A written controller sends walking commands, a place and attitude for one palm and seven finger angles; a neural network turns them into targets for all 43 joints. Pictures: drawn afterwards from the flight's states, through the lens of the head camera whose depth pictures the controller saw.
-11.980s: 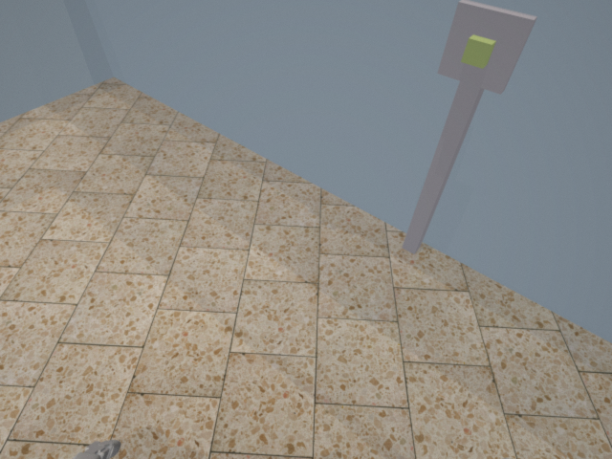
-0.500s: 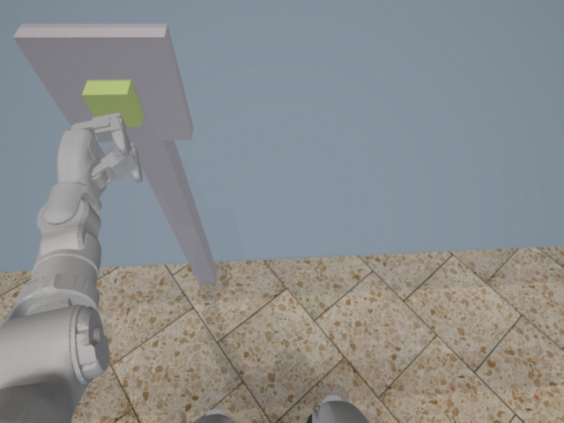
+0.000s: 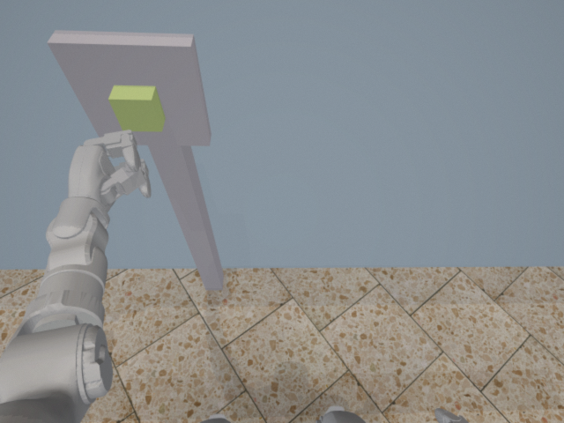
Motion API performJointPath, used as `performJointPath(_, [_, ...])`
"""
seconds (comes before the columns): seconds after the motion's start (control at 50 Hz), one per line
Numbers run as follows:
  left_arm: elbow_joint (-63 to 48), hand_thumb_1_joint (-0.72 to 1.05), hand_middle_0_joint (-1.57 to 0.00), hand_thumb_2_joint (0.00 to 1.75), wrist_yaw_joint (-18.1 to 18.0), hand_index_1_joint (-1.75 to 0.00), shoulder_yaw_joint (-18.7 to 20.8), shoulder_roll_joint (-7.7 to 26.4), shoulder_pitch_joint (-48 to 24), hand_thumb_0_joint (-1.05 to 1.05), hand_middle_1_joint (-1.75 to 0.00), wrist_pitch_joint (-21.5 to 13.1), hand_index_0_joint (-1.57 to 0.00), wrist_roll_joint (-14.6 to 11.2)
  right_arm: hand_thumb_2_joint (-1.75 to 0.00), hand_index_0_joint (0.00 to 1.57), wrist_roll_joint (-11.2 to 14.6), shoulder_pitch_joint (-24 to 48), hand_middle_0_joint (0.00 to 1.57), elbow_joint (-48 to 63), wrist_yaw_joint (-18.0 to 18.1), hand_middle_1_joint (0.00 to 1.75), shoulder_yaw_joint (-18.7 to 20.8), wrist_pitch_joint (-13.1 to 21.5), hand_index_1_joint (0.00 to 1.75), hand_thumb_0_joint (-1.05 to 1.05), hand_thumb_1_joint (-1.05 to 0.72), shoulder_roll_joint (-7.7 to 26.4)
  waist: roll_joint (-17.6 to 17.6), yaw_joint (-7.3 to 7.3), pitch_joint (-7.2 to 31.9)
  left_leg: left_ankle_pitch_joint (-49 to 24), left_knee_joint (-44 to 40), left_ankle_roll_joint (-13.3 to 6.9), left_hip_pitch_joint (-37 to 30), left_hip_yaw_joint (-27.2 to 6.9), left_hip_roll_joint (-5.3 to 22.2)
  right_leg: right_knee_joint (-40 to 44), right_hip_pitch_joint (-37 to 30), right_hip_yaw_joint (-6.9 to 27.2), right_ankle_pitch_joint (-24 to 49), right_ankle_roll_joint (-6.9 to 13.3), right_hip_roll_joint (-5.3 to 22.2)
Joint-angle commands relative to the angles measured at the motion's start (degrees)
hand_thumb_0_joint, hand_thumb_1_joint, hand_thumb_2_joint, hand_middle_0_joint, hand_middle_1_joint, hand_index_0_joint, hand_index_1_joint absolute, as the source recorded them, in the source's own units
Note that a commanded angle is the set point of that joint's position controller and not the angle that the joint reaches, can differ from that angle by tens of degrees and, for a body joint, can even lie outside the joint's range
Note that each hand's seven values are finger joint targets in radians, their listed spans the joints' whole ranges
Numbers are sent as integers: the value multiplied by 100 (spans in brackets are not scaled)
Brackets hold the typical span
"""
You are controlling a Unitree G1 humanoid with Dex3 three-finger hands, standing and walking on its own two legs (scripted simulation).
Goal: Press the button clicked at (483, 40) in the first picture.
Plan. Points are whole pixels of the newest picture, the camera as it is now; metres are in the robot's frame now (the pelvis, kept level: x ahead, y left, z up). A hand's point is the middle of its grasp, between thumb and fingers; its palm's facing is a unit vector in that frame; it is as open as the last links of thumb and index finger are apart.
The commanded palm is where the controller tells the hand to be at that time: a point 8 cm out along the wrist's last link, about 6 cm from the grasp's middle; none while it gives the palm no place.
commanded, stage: aim a knuckle at the button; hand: left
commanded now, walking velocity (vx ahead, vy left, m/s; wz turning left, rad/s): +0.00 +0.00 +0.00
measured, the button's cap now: (139, 107) +0.54 +0.21 +0.12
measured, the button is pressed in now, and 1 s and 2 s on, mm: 0 7 0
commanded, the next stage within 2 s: press the button with the knuckle in 0.06 s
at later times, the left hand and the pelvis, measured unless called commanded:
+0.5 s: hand (145, 158) +0.47 +0.20 +0.09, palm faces +0.00 -1.00 +0.00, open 3.1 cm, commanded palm +0.44 +0.24 +0.09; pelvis +0.00 +0.00 +0.00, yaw +0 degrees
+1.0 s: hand (147, 150) +0.48 +0.19 +0.09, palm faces +0.01 -1.00 -0.01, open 3.0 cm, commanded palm +0.48 +0.24 +0.09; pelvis -0.01 +0.00 -0.01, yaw +1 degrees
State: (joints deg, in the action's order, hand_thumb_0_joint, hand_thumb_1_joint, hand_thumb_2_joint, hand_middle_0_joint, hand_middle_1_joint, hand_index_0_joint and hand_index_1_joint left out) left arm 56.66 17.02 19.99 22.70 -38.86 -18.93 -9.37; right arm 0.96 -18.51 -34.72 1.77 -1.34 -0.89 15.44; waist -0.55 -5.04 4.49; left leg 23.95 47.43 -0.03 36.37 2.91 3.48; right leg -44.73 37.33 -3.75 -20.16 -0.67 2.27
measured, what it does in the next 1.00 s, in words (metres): stands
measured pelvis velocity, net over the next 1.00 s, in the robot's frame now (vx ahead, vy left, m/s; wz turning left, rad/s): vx -0.01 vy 0.00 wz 0.01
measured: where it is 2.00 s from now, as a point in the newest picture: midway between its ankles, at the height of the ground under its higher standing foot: outside the picture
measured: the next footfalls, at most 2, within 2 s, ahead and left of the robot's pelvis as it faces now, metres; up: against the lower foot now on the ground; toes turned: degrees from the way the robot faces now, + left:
none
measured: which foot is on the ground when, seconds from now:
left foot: down 0.00-1.00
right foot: down 0.00-1.00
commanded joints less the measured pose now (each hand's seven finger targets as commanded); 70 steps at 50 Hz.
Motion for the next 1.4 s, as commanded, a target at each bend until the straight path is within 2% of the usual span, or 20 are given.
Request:
performJointPath(0.0, [-1284,90,-130,90,-74,-150,381,1550,-2299,0,-150,-498,-130,-40,-90,20,-11,-574,20,446,55,30,339,96,30,0,-90,885,-307,-20,2213,-2102,-502,-102,-1115,-271,-268,275,-1174,161,2028,194,-343])
performJointPath(0.06, [-1323,90,-130,90,-61,-150,121,1252,-2370,0,-150,-484,-130,-43,-90,20,19,-484,20,480,49,30,325,96,30,0,-90,842,-401,-68,2083,-2054,-534,-83,-1159,-279,-259,310,-1054,133,1943,189,-344])
performJointPath(0.1, [-1327,90,-130,90,-72,-150,206,1381,-2551,0,-150,-469,-130,-64,-90,20,16,-525,20,449,70,30,326,92,30,0,-90,873,-264,-112,2113,-2006,-507,-106,-1118,-282,-262,310,-1096,151,1954,184,-356])
performJointPath(0.14, [-1442,90,-130,90,-83,-150,123,1273,-2573,0,-150,-456,-130,-55,-90,20,18,-485,20,480,70,30,315,104,30,0,-90,842,-533,-93,2279,-2039,-530,-85,-1258,-282,-272,303,-1080,153,1940,184,-349])
performJointPath(0.2, [-1193,90,-130,90,-91,-150,310,1564,-2748,0,-150,-461,-130,-45,-90,20,-2,-580,20,365,99,30,307,106,30,0,-90,894,-158,-150,2119,-1887,-504,-114,-981,-300,-266,313,-1148,166,1914,174,-357])
performJointPath(0.26, [-1109,90,-130,90,-60,-150,170,1381,-2772,0,-150,-467,-130,-2,-90,20,-10,-624,20,345,79,30,301,113,30,0,-90,858,-494,-143,2246,-2106,-480,-89,-1166,-299,-266,283,-1050,150,2012,186,-349])
performJointPath(0.4, [-618,90,-130,90,-4,-150,412,1766,-3075,0,-150,-455,-130,38,-90,20,-43,-820,20,276,89,30,314,60,30,0,-90,947,-117,-231,2192,-1797,-424,-131,-764,-296,-271,277,-1073,196,1867,158,-361])
performJointPath(0.48, [-766,90,-130,90,6,-150,382,1745,-3122,0,-150,-520,-130,84,-90,20,-58,-895,20,282,58,30,331,37,30,0,-90,919,-553,-189,2488,-2137,-385,-95,-1027,-301,-256,210,-1006,183,2020,172,-367])
performJointPath(0.56, [-453,90,-130,90,-24,-150,450,1814,-3156,0,-150,-421,-130,86,-90,20,-58,-985,20,257,54,30,343,-17,30,0,-90,959,-238,-257,2238,-1930,-403,-125,-770,-280,-242,269,-966,180,1938,142,-381])
performJointPath(0.62, [-675,90,-130,90,-54,-150,643,2144,-3342,0,-150,-475,-130,157,-90,20,-71,-1053,20,273,58,30,354,-48,30,0,-90,966,-465,-228,2556,-2142,-371,-130,-885,-282,-251,225,-1103,220,2126,147,-373])
performJointPath(0.66, [-573,90,-130,90,-37,-150,449,1888,-3419,0,-150,-472,-130,130,-90,20,-62,-1020,20,249,56,30,342,-49,30,0,-90,941,-412,-324,2267,-1940,-377,-132,-836,-275,-242,297,-906,204,1941,136,-388])
performJointPath(0.7, [-506,90,-130,90,-50,-150,498,1992,-3634,0,-150,-503,-130,119,-90,20,-64,-1052,20,198,75,30,342,-51,30,0,-90,965,-326,-389,2189,-1827,-368,-151,-798,-290,-240,313,-878,218,1867,145,-400])
performJointPath(0.74, [-555,90,-130,90,-53,-150,376,1946,-3884,0,-150,-537,-130,171,-90,20,-67,-1050,20,171,76,30,323,-29,30,0,-90,963,-645,-427,2269,-1789,-375,-124,-906,-338,-245,290,-712,208,1716,154,-387])
performJointPath(0.84, [-257,90,-130,90,-127,-150,192,1807,-4415,0,-150,-539,-130,233,-90,20,-96,-1126,20,32,77,30,314,32,30,0,-90,995,-638,-639,2176,-1551,-314,-118,-940,-431,-221,310,-299,180,1343,137,-395])
performJointPath(0.92, [-77,90,-130,90,-156,-150,296,2028,-4588,0,-150,-548,-130,310,-90,20,-118,-1178,20,22,84,30,289,80,30,0,-90,1028,-562,-652,2365,-1455,-258,-129,-811,-465,-240,261,-337,204,1278,134,-389])
performJointPath(0.98, [247,90,-130,90,-172,-150,293,2128,-4761,0,-150,-495,-130,347,-90,20,-117,-1209,20,-13,88,30,252,109,30,0,-90,1056,-511,-739,2101,-1169,-235,-140,-542,-475,-238,300,-199,223,1022,126,-393])
performJointPath(1.04, [142,90,-130,90,-173,-150,300,2233,-5115,0,-150,-529,-130,394,-90,20,-142,-1280,20,-25,92,30,254,150,30,0,-90,1066,-758,-787,2448,-1273,-178,-138,-700,-508,-244,249,-156,227,1059,130,-391])
performJointPath(1.1, [464,90,-130,90,-160,-150,342,2357,-5208,0,-150,-460,-130,364,-90,20,-137,-1346,20,-66,117,30,217,179,30,0,-90,1104,-430,-914,2177,-1001,-166,-174,-343,-511,-232,304,-139,253,883,102,-403])
performJointPath(1.2, [428,90,-130,90,-172,-150,240,2379,-5583,0,-150,-427,-130,420,-90,20,-158,-1454,20,-77,119,30,211,232,30,0,-90,1134,-826,-1003,2357,-922,-116,-163,-470,-584,-218,250,214,213,654,122,-403])
performJointPath(1.38, [676,90,-130,90,-226,-150,219,2569,-5733,0,-150,-278,-130,440,-90,20,-143,-1529,20,-94,126,30,159,331,30,0,-90,1184,-765,-1091,2126,-253,-140,-182,-7,-571,-209,322,336,230,124,93,-394])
